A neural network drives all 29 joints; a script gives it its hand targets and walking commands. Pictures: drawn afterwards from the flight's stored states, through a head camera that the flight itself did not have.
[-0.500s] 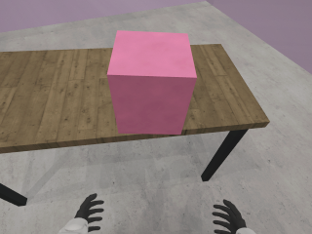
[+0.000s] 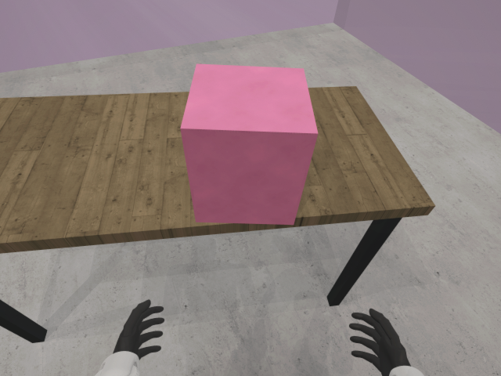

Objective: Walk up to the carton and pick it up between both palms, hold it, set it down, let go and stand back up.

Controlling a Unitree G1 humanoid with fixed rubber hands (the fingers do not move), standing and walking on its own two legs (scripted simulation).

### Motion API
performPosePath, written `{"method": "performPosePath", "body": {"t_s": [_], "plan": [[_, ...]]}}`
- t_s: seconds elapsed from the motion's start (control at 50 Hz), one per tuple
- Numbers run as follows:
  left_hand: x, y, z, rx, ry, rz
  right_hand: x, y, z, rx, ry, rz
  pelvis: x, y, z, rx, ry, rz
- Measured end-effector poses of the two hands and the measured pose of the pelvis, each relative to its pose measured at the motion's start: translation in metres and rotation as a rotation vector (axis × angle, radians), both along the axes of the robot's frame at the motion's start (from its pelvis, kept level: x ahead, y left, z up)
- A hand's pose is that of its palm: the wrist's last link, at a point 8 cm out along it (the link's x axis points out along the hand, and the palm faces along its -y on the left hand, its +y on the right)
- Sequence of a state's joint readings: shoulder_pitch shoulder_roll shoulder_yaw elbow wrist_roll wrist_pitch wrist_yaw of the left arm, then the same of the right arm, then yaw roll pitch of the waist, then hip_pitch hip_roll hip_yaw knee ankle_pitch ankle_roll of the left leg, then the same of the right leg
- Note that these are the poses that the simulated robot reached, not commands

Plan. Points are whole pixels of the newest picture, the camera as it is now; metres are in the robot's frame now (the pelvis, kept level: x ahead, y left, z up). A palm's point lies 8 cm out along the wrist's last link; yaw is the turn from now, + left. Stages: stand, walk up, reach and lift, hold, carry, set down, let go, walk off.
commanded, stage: reach and lift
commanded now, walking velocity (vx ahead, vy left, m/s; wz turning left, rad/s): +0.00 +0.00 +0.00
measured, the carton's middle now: (247, 148) +0.51 +0.03 +0.06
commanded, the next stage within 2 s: none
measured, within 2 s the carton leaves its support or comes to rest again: neither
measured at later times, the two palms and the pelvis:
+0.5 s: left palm (138, 290) +0.24 +0.19 +0.00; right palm (390, 296) +0.24 -0.21 +0.00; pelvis +0.00 +0.00 +0.00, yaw +0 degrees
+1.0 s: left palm (139, 248) +0.30 +0.20 +0.02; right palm (373, 244) +0.32 -0.20 +0.02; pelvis +0.02 +0.00 +0.00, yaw +2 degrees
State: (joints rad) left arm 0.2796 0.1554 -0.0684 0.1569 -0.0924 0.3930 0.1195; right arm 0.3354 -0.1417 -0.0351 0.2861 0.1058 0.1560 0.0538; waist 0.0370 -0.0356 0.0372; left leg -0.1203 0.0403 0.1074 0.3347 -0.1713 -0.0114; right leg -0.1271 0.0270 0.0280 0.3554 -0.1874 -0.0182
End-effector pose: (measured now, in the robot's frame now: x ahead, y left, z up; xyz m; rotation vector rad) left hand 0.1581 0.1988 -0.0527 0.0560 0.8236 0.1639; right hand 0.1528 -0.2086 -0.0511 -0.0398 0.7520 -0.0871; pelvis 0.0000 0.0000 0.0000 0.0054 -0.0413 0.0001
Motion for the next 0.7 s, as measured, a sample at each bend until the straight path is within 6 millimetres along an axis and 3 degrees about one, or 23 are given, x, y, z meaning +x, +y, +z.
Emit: {"method": "performPosePath", "body": {"t_s": [0.24,0.7], "plan": [[0.028,-0.003,0.017,-0.008,-0.120,0.004,0.035,-0.001,0.020,0.006,-0.109,0.025,-0.002,-0.002,0.000,0.002,0.025,0.002],[0.110,-0.007,0.065,0.001,-0.445,-0.007,0.117,0.001,0.064,0.020,-0.397,0.070,0.010,-0.006,0.000,-0.003,0.057,0.016]]}}
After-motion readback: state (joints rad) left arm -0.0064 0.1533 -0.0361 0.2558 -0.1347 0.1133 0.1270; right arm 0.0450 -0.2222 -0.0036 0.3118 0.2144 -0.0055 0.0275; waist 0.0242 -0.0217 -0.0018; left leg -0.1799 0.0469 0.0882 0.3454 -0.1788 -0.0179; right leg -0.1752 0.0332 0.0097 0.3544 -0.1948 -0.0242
